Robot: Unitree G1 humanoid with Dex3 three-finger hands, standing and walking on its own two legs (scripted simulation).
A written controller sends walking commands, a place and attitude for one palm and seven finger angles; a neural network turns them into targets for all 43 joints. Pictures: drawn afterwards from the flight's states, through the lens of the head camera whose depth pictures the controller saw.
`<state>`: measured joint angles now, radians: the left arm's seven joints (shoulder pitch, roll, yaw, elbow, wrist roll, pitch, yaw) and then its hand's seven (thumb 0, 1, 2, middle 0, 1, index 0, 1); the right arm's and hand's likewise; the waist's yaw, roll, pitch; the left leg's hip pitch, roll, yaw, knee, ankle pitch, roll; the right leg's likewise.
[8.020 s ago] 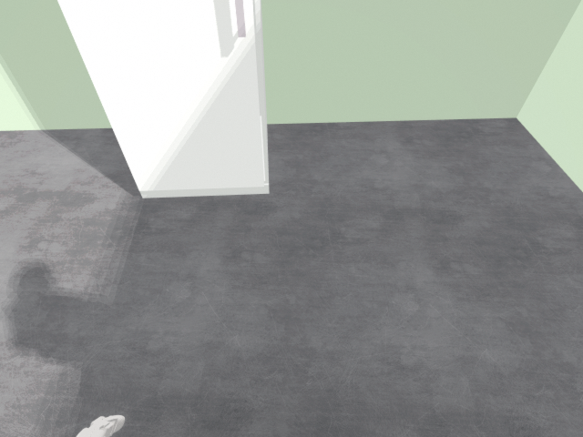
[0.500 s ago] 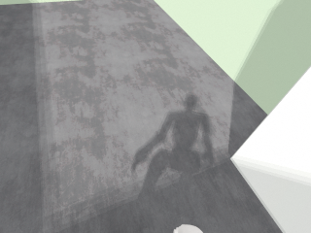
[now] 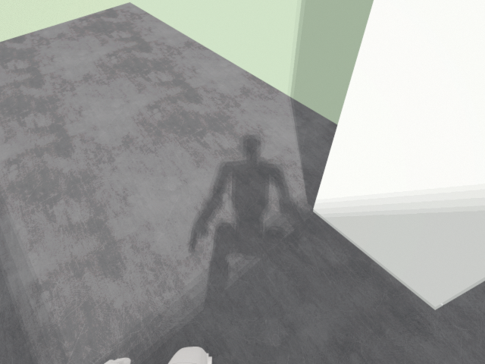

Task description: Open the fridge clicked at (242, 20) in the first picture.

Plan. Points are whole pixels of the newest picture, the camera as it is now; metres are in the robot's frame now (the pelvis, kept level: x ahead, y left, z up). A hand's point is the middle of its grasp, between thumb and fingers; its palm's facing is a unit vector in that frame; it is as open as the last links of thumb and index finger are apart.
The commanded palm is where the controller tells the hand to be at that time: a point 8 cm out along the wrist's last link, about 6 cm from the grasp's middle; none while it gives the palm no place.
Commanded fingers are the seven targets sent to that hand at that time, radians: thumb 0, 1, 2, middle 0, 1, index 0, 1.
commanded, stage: turn to face it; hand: right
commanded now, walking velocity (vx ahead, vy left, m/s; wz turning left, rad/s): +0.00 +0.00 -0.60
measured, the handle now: out of the picture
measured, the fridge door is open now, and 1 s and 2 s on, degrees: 0 0 0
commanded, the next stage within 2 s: take the last steps up to it in 1.24 s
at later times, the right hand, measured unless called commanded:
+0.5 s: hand out of the picture -0.02 -0.16 -0.15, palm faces +0.33 +0.90 -0.27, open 7.4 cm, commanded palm none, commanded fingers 0.00 -0.90 -0.90 0.20 0.30 0.20 0.30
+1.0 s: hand out of the picture -0.09 -0.22 -0.16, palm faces +0.59 +0.76 -0.27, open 7.4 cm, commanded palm none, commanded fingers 0.00 -0.90 -0.90 0.20 0.30 0.20 0.30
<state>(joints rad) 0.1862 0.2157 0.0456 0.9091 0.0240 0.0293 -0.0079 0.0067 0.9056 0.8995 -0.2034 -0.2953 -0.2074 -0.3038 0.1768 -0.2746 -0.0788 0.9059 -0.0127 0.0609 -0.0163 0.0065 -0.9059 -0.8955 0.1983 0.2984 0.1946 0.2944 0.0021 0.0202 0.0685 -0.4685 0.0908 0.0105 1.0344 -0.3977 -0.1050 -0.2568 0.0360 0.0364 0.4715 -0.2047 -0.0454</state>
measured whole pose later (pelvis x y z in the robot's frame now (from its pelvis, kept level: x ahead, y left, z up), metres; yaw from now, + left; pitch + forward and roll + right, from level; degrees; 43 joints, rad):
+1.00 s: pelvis -0.05 +0.02 +0.00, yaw -36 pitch -1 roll +1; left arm 0.18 0.22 0.05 0.90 0.03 0.04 -0.01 0.01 0.90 0.90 -0.20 -0.30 -0.21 -0.30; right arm 0.15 -0.26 -0.06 0.89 -0.01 0.05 -0.02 0.01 -0.91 -0.90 0.20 0.30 0.19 0.29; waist 0.01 0.00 0.08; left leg -0.41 0.05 0.02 0.87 -0.44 -0.10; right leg -0.25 0.05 0.10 0.48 -0.22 -0.03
